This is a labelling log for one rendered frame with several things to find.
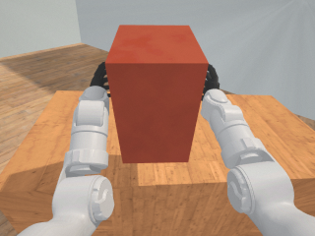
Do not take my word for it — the robot left upper arm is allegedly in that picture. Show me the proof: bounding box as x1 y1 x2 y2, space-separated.
17 175 114 236

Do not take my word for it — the left robot forearm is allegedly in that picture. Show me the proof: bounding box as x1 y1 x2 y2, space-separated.
51 86 109 214

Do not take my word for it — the right robot forearm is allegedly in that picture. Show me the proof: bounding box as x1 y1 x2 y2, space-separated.
200 88 294 198

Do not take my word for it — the robot left hand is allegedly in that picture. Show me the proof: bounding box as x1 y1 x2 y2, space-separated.
90 62 111 97

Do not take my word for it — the pedestal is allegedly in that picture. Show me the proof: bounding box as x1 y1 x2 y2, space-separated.
0 90 315 236

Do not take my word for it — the robot right upper arm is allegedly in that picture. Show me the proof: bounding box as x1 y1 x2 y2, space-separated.
226 160 315 236

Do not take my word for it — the carton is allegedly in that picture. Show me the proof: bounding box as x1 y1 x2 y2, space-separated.
104 25 209 164

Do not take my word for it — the robot right hand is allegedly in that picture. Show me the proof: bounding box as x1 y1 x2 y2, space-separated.
201 64 220 101

